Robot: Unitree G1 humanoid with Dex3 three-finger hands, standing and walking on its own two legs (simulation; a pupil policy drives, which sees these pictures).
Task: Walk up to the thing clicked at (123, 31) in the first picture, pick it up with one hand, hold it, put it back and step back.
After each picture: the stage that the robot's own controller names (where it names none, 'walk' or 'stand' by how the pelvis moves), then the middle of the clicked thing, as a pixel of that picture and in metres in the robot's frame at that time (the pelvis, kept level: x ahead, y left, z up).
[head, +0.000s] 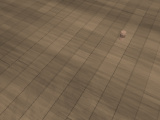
stand; (122, 35) +1.55 -0.51 -0.72
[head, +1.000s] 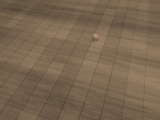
walk; (95, 39) +1.49 -0.08 -0.70
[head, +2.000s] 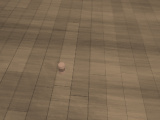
walk; (61, 68) +0.97 +0.19 -0.69
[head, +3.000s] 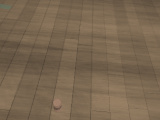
walk; (57, 105) +0.57 +0.15 -0.71
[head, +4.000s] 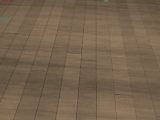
stand; out of the picture +0.36 +0.14 -0.70
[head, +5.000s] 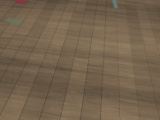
stand; out of the picture +0.36 +0.13 -0.72
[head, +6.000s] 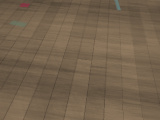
stand; out of the picture +0.37 +0.12 -0.73
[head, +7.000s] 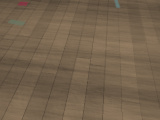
stand; out of the picture +0.37 +0.13 -0.72
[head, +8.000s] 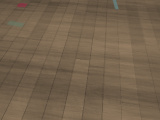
stand; out of the picture +0.37 +0.14 -0.73
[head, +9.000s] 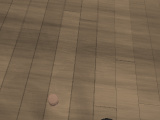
go down; (53, 100) +0.41 +0.13 -0.57
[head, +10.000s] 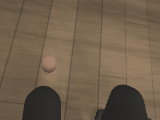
go down; (49, 65) +0.47 +0.13 -0.33
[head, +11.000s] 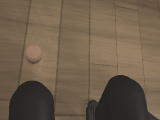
close in; (34, 55) +0.47 +0.14 -0.28
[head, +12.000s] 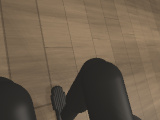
close in; out of the picture +0.47 +0.18 -0.23
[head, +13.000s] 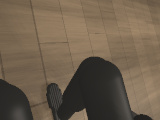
close; out of the picture +0.46 +0.19 -0.23
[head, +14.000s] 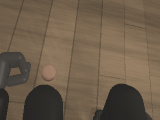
lift; (48, 74) +0.42 +0.12 -0.31
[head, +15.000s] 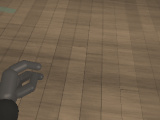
close; out of the picture +0.35 +0.11 -0.65
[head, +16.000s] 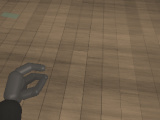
close; out of the picture +0.34 +0.13 -0.68
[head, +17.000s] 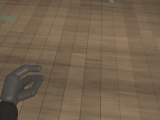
stand; out of the picture +0.34 +0.12 -0.69
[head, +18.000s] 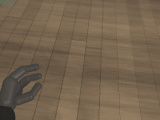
stand; out of the picture +0.36 +0.12 -0.66
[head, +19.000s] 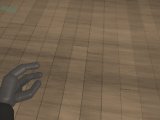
stand; out of the picture +0.34 +0.12 -0.67
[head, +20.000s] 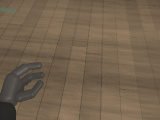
stand; out of the picture +0.34 +0.12 -0.67
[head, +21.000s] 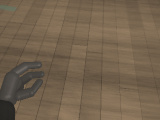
stand; out of the picture +0.34 +0.12 -0.67
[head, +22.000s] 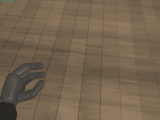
stand; out of the picture +0.35 +0.12 -0.66
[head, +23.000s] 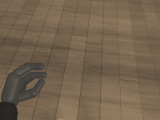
stand; out of the picture +0.35 +0.12 -0.64
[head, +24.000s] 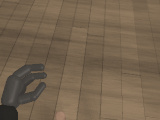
stand; (60, 118) +0.36 +0.12 -0.61
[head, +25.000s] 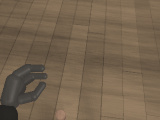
stand; (61, 116) +0.36 +0.12 -0.60
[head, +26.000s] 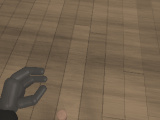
stand; (62, 116) +0.36 +0.12 -0.60
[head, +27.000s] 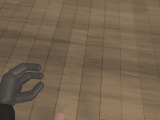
hold; (60, 119) +0.36 +0.12 -0.62
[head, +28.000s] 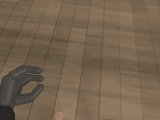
hold; (59, 118) +0.36 +0.12 -0.61
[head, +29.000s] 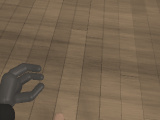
hold; out of the picture +0.36 +0.12 -0.62
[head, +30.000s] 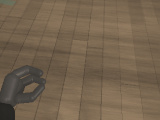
hold; out of the picture +0.34 +0.12 -0.65
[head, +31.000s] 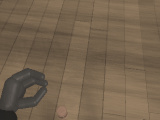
hold; (62, 112) +0.37 +0.12 -0.58
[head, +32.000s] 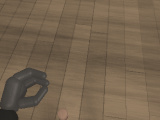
hold; (63, 115) +0.36 +0.12 -0.60
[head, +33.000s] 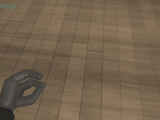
hold; out of the picture +0.34 +0.12 -0.66
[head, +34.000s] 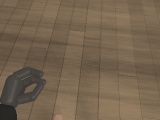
hold; out of the picture +0.35 +0.13 -0.63
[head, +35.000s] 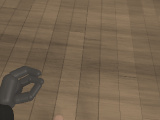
hold; out of the picture +0.36 +0.12 -0.63
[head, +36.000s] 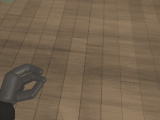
close; out of the picture +0.35 +0.12 -0.65
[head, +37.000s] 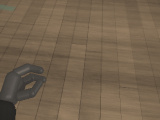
close; out of the picture +0.34 +0.12 -0.66
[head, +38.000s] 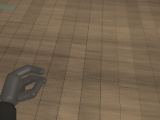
close; out of the picture +0.34 +0.13 -0.67
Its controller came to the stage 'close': yes
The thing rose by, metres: 0.00
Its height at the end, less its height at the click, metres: +0.00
